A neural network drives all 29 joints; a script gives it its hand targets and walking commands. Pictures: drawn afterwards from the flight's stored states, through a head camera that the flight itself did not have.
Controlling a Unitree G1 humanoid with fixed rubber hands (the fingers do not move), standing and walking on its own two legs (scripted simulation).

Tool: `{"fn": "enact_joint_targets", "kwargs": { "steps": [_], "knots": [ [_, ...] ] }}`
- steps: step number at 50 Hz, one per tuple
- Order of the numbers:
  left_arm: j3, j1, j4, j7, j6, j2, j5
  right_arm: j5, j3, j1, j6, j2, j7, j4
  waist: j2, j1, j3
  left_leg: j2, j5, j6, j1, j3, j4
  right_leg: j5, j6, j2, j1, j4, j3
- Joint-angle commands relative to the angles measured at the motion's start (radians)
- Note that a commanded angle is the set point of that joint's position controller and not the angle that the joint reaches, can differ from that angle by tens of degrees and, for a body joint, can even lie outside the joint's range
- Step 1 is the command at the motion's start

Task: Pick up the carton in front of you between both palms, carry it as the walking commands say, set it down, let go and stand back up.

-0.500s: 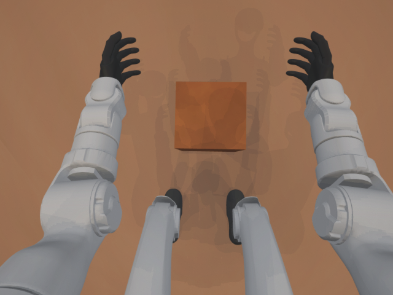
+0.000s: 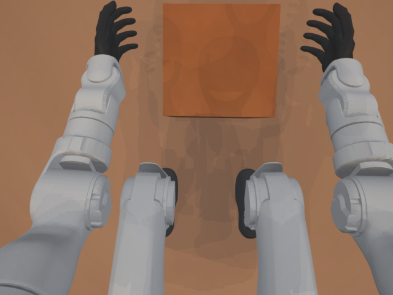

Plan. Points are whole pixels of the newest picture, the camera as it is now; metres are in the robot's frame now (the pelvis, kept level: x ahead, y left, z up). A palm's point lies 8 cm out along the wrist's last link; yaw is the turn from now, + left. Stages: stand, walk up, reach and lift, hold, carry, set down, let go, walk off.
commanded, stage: reach and lift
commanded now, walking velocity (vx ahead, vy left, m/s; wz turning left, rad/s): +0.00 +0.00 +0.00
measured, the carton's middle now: (215, 74) +0.50 -0.02 -0.31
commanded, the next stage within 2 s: none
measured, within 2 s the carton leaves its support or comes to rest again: leaves its support in 1.10 s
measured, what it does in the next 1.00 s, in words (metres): lowers itself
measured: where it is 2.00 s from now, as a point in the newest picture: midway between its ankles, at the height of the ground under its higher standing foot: (206, 214)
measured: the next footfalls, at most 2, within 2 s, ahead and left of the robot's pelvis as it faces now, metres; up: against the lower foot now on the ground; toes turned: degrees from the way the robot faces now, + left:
none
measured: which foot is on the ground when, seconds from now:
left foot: down 0.00-1.00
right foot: down 0.00-1.00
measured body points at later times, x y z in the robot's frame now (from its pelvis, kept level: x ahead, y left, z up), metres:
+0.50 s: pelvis +0.00 -0.01 -0.06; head +0.36 -0.01 +0.20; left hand +0.53 +0.16 -0.24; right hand +0.53 -0.20 -0.24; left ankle +0.11 +0.12 -0.40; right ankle +0.11 -0.13 -0.40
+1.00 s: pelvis -0.01 +0.00 -0.06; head +0.35 -0.01 +0.20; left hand +0.54 +0.13 -0.24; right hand +0.53 -0.17 -0.24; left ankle +0.11 +0.12 -0.40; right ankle +0.11 -0.13 -0.40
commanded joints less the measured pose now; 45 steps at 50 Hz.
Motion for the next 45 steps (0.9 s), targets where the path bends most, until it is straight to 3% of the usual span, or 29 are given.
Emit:
{"fn": "enact_joint_targets", "kwargs": {
  "steps": [1, 8, 12, 15, 23, 30, 36, 39, 41, 43, 45],
  "knots": [
    [0.007, -0.303, -0.005, 0.006, -0.028, 0.11, -0.005, 0.02, 0.012, -0.318, -0.031, -0.137, -0.004, -0.007, 0.01, -0.002, -0.985, 0.025, 0.153, -0.012, 0.589, 0.069, -0.085, 0.157, -0.003, -0.023, 0.471, -0.096, -0.084],
    [-0.029, -0.416, 0.064, 0.008, -0.064, 0.156, -0.048, 0.051, 0.062, -0.436, -0.058, -0.164, -0.027, 0.07, -0.015, -0.005, -0.968, 0.036, 0.17, -0.008, 0.546, 0.065, 0.009, 0.185, -0.006, -0.033, 0.517, -0.006, -0.069],
    [-0.069, -0.447, 0.036, 0.015, -0.081, 0.179, -0.097, 0.081, 0.09, -0.464, -0.074, -0.179, -0.044, 0.028, -0.008, -0.017, -1.075, 0.032, 0.237, -0.007, 0.597, 0.067, 0.063, 0.267, -0.007, -0.031, 0.578, 0.043, -0.07],
    [-0.067, -0.455, 0.046, 0.011, -0.082, 0.166, -0.106, 0.079, 0.099, -0.476, -0.073, -0.165, -0.046, 0.017, -0.001, -0.006, -1.024, 0.027, 0.262, -0.006, 0.555, 0.076, 0.079, 0.302, -0.009, -0.023, 0.581, 0.059, -0.063],
    [-0.063, -0.35, 0.135, 0.005, -0.088, 0.121, -0.091, 0.063, 0.105, -0.363, -0.069, -0.1, -0.047, 0.093, -0.032, -0.003, -0.922, 0.013, 0.246, -0.006, 0.47, 0.082, 0.08, 0.305, -0.005, -0.011, 0.586, 0.06, -0.057],
    [-0.045, -0.371, 0.086, 0.014, -0.104, 0.11, -0.063, 0.067, 0.111, -0.4, -0.08, -0.084, -0.042, 0.053, -0.014, 0.012, -0.935, 0.011, 0.28, 0.0, 0.499, 0.075, 0.072, 0.314, -0.007, -0.006, 0.531, 0.059, -0.056],
    [-0.16, -0.462, 0.071, 0.01, -0.096, -0.055, -0.122, 0.084, 0.183, -0.473, -0.085, 0.031, -0.043, 0.023, -0.009, -0.019, -0.93, -0.009, 0.234, 0.0, 0.531, 0.069, 0.046, 0.255, -0.014, 0.006, 0.522, 0.039, -0.077],
    [-0.152, -0.509, 0.098, 0.014, -0.101, -0.112, -0.1, 0.07, 0.184, -0.508, -0.084, 0.098, -0.042, 0.067, -0.002, -0.028, -0.89, -0.021, 0.196, -0.003, 0.523, 0.066, 0.042, 0.21, -0.015, 0.015, 0.504, 0.028, -0.075],
    [-0.145, -0.538, 0.125, 0.002, -0.098, -0.21, -0.061, 0.061, 0.202, -0.558, -0.083, 0.22, -0.016, 0.08, 0.001, -0.006, -0.876, -0.032, 0.197, 0.0, 0.54, 0.066, 0.04, 0.193, -0.017, 0.025, 0.469, 0.029, -0.073],
    [-0.221, -0.699, 0.101, -0.07, -0.084, -0.539, -0.053, 0.056, 0.285, -0.704, -0.071, 0.553, 0.057, 0.071, -0.007, 0.0, -0.874, -0.054, 0.211, 0.006, 0.514, 0.066, 0.052, 0.204, -0.026, 0.046, 0.453, 0.041, -0.074],
    [-0.228, -0.778, 0.09, -0.134, -0.058, -0.734, -0.019, 0.024, 0.288, -0.801, -0.047, 0.742, 0.119, 0.043, -0.012, -0.007, -0.849, -0.07, 0.202, 0.006, 0.491, 0.077, 0.07, 0.203, -0.027, 0.06, 0.443, 0.057, -0.082]
  ]
}}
